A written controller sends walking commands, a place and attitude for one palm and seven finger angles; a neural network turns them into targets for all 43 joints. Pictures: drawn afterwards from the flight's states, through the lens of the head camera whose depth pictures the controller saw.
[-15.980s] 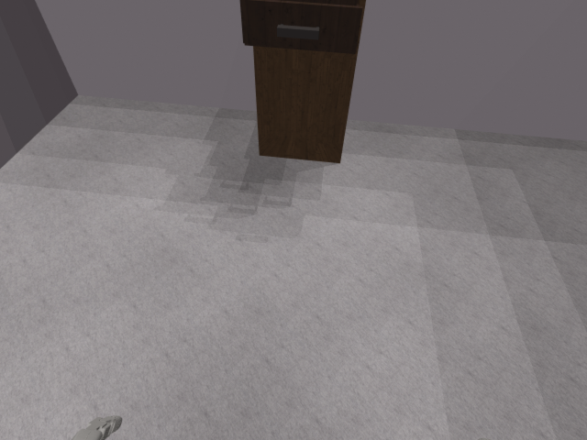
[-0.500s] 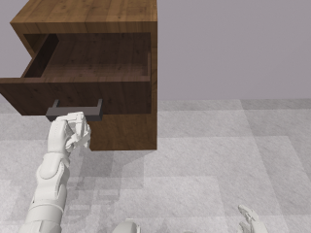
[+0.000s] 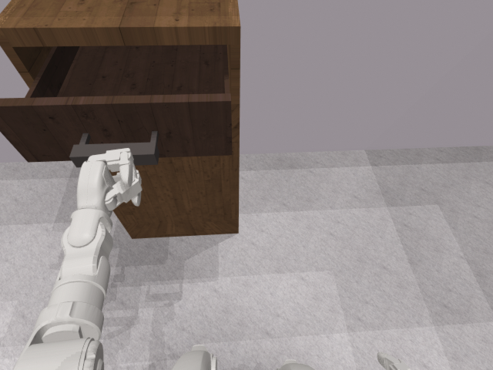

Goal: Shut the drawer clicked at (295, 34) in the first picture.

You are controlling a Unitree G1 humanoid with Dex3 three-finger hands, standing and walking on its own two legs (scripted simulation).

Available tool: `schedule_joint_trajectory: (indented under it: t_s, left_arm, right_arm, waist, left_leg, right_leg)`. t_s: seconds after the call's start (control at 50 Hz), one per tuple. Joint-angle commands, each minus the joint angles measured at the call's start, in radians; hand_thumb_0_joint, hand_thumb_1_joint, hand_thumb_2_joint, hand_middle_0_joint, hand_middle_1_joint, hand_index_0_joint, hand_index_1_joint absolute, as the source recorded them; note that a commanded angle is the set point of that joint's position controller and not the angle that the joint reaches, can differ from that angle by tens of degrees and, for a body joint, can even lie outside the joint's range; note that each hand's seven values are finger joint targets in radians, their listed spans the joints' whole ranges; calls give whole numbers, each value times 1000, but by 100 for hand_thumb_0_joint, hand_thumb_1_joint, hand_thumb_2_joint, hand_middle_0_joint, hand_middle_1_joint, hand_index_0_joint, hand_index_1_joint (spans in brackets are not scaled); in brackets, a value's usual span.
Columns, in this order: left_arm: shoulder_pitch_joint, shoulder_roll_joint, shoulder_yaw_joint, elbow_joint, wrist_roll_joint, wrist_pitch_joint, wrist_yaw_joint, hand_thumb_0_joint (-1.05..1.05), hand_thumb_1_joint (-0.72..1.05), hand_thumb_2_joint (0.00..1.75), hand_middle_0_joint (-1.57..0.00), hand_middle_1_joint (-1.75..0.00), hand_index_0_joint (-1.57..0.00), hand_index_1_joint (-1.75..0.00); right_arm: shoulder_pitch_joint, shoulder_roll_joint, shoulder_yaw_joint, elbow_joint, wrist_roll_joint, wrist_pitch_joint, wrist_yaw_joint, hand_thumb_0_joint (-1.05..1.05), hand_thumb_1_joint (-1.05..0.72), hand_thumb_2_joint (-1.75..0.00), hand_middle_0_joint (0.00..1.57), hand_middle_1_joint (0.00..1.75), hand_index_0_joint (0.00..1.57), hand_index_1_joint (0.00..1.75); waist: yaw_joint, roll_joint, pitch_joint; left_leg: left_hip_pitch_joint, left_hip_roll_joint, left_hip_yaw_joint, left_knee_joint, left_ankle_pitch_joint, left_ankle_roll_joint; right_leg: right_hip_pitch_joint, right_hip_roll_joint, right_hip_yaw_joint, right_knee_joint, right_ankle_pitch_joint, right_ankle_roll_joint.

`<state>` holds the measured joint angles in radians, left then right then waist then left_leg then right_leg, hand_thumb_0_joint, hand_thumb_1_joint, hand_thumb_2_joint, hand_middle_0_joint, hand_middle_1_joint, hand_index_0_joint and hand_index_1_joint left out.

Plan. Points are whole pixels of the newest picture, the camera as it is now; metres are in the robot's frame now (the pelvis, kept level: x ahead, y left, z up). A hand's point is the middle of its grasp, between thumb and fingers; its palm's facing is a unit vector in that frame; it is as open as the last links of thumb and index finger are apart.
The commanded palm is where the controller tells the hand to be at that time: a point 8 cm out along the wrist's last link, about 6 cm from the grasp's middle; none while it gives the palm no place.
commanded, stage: push the drawer shut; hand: left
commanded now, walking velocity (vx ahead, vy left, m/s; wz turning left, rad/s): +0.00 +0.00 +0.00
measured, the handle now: (118, 145) +0.48 +0.23 +0.06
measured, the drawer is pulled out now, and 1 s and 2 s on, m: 0.17 0.03 0.00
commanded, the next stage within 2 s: pull the fist back off the drawer in 1.70 s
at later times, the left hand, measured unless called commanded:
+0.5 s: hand (141, 149) +0.47 +0.19 +0.06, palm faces +0.08 -1.00 -0.02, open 3.3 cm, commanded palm +0.45 +0.24 +0.07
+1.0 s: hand (145, 125) +0.53 +0.20 +0.06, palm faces +0.08 -1.00 -0.02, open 3.3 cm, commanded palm +0.52 +0.24 +0.07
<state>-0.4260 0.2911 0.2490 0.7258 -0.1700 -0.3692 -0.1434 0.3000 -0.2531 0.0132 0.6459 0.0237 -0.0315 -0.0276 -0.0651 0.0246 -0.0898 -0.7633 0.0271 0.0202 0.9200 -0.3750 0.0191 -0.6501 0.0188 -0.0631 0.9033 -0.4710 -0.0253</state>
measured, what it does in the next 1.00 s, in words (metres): stands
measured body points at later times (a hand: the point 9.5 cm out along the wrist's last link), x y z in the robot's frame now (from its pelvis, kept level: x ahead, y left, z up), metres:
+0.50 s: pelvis +0.00 +0.00 -0.01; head +0.10 +0.01 +0.43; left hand +0.46 +0.25 +0.07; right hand +0.04 -0.26 -0.13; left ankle +0.04 +0.11 -0.69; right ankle -0.02 -0.11 -0.69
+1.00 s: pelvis +0.01 +0.00 -0.02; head +0.14 +0.02 +0.41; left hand +0.52 +0.25 +0.07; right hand +0.00 -0.26 -0.13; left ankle +0.04 +0.11 -0.69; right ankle -0.02 -0.11 -0.69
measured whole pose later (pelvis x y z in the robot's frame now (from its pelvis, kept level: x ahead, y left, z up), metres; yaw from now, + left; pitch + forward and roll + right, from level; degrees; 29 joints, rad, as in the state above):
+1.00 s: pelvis +0.01 +0.00 -0.02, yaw -2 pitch +21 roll -3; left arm -0.93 0.54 0.43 1.21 -0.06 -0.37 -0.17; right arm 0.39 -0.27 0.03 0.64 -0.01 0.07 0.00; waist -0.18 0.03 -0.10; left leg -0.98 0.06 0.01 1.02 -0.42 0.02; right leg -0.85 0.05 -0.07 0.97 -0.49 -0.03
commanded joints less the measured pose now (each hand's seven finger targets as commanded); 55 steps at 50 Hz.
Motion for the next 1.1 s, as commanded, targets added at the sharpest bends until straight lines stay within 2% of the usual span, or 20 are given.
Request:
schedule_joint_trajectory:
  t_s: [0.0, 0.06, 0.16, 0.2, 0.24, 0.3, 0.36, 0.4, 0.42, 0.44, 0.52, 0.58, 0.6, 0.68, 0.74, 0.84, 0.88, 1.02, 1.04, 1.08]
  left_arm:
    - [-460, 242, 83, -175, -18, -76, 5, 0, 90, 90, -140, -160, -140, -160]
    - [-544, 263, 93, -122, -13, -80, 2, 0, 90, 90, -140, -160, -140, -160]
    - [-621, 263, 89, -72, -4, -93, 2, 0, 90, 90, -140, -160, -140, -160]
    - [-630, 305, 123, -20, 2, -94, 1, 0, 90, 90, -140, -160, -140, -160]
    - [-706, 299, 104, 10, 9, -99, -4, 0, 90, 90, -140, -160, -140, -160]
    - [-724, 347, 137, 43, 22, -105, -3, 0, 90, 90, -140, -160, -140, -160]
    - [-791, 332, 119, 78, 30, -103, -4, 0, 90, 90, -140, -160, -140, -160]
    - [-776, 368, 148, 101, 35, -105, -3, 0, 90, 90, -140, -160, -140, -160]
    - [-794, 349, 128, 109, 37, -104, -4, 0, 90, 90, -140, -160, -140, -160]
    - [-798, 378, 154, 129, 39, -101, -3, 0, 90, 90, -140, -160, -140, -160]
    - [-861, 403, 155, 155, 54, -98, -11, 0, 90, 90, -140, -160, -140, -160]
    - [-842, 418, 172, 143, 57, -100, -12, 0, 90, 90, -140, -160, -140, -160]
    - [-851, 399, 156, 153, 58, -100, -13, 0, 90, 90, -140, -160, -140, -160]
    - [-895, 444, 176, 187, 68, -83, -9, 0, 90, 90, -140, -160, -140, -160]
    - [-900, 460, 193, 191, 76, -85, -8, 0, 90, 90, -140, -160, -140, -160]
    - [-947, 524, 223, 229, 92, -74, -6, 0, 90, 90, -140, -160, -140, -160]
    - [-961, 508, 210, 234, 92, -72, -9, 0, 90, 90, -140, -160, -140, -160]
    - [-1048, 566, 223, 289, 107, -57, -18, 0, 90, 90, -140, -160, -140, -160]
    - [-1055, 608, 251, 285, 108, -57, -17, 0, 90, 90, -140, -160, -140, -160]
    - [-1070, 592, 226, 303, 114, -48, -20, 0, 90, 90, -140, -160, -140, -160]
  right_arm:
    - [39, -152, -49, -99, 0, -26, -13, 0, -90, -90, 20, 30, 20, 30]
    - [50, -155, -49, -85, -1, -21, -15, 0, -90, -90, 20, 30, 20, 30]
    - [70, -158, -51, -76, -7, -16, -11, 0, -90, -90, 20, 30, 20, 30]
    - [85, -165, -51, -69, -11, -11, -11, 0, -90, -90, 20, 30, 20, 30]
    - [91, -163, -48, -62, -11, -7, -9, 0, -90, -90, 20, 30, 20, 30]
    - [108, -170, -51, -63, -14, 2, -7, 0, -90, -90, 20, 30, 20, 30]
    - [125, -166, -49, -54, -17, 10, -2, 0, -90, -90, 20, 30, 20, 30]
    - [140, -172, -51, -56, -20, 17, -1, 0, -90, -90, 20, 30, 20, 30]
    - [140, -169, -48, -58, -18, 20, 3, 0, -90, -90, 20, 30, 20, 30]
    - [151, -173, -50, -54, -20, 24, 3, 0, -90, -90, 20, 30, 20, 30]
    - [175, -175, -49, -49, -23, 37, 5, 0, -90, -90, 20, 30, 20, 30]
    - [191, -177, -53, -58, -27, 49, 11, 0, -90, -90, 20, 30, 20, 30]
    - [194, -174, -52, -55, -29, 52, 13, 0, -90, -90, 20, 30, 20, 30]
    - [215, -180, -51, -50, -29, 68, 15, 0, -90, -90, 20, 30, 20, 30]
    - [231, -182, -55, -49, -32, 74, 16, 0, -90, -90, 20, 30, 20, 30]
    - [252, -189, -51, -43, -36, 85, 15, 0, -90, -90, 20, 30, 20, 30]
    - [256, -187, -49, -45, -39, 86, 16, 0, -90, -90, 20, 30, 20, 30]
    - [283, -199, -42, -38, -44, 93, 14, 0, -90, -90, 20, 30, 20, 30]
    - [289, -202, -42, -36, -46, 94, 12, 0, -90, -90, 20, 30, 20, 30]
    - [293, -202, -38, -39, -46, 98, 12, 0, -90, -90, 20, 30, 20, 30]
  waist:
    - [-24, 24, -319]
    - [-40, 32, -316]
    - [-47, 64, -378]
    - [-49, 34, -379]
    - [-67, 37, -374]
    - [-59, 68, -406]
    - [-78, 75, -411]
    - [-71, 71, -426]
    - [-80, 81, -423]
    - [-80, 50, -427]
    - [-99, 71, -430]
    - [-84, 93, -480]
    - [-91, 107, -475]
    - [-110, 84, -445]
    - [-104, 100, -472]
    - [-119, 104, -467]
    - [-125, 118, -472]
    - [-157, 130, -471]
    - [-151, 136, -487]
    - [-164, 153, -482]
  left_leg:
    - [283, -17, -62, -100, 174, 7]
    - [281, -13, -66, -91, 161, 6]
    - [315, -11, -73, -74, 182, 5]
    - [289, -9, -75, -65, 182, 8]
    - [270, -8, -77, -57, 166, 10]
    - [273, -9, -77, -46, 186, 10]
    - [272, -6, -78, -32, 198, 12]
    - [265, -5, -78, -26, 219, 13]
    - [263, -6, -74, -23, 210, 14]
    - [244, -5, -73, -19, 216, 17]
    - [235, -1, -73, -7, 224, 19]
    - [272, 0, -75, -3, 275, 16]
    - [271, 0, -74, 4, 290, 17]
    - [219, 1, -67, 10, 262, 22]
    - [255, 4, -73, 10, 294, 19]
    - [218, 4, -70, 26, 299, 24]
    - [228, 4, -70, 25, 299, 23]
    - [208, 9, -77, 46, 309, 27]
    - [206, 12, -78, 51, 322, 26]
    - [207, 12, -79, 53, 324, 26]
  right_leg:
    - [21, 16, 46, -132, 267, 5]
    - [-16, 15, 49, -130, 247, 8]
    - [-47, 17, 46, -114, 240, 7]
    - [-47, 20, 45, -109, 241, 7]
    - [-70, 18, 47, -103, 226, 10]
    - [-66, 20, 50, -93, 235, 6]
    - [-95, 23, 49, -87, 240, 10]
    - [-84, 27, 51, -80, 257, 7]
    - [-93, 27, 53, -84, 253, 10]
    - [-80, 28, 54, -82, 264, 11]
    - [-102, 31, 57, -74, 270, 14]
    - [-90, 35, 53, -67, 302, 10]
    - [-98, 37, 54, -65, 316, 8]
    - [-96, 37, 60, -72, 311, 16]
    - [-103, 42, 52, -69, 322, 13]
    - [-105, 42, 58, -64, 336, 15]
    - [-112, 43, 55, -68, 330, 15]
    - [-146, 46, 54, -62, 331, 18]
    - [-137, 46, 55, -56, 342, 17]
    - [-155, 46, 54, -59, 337, 17]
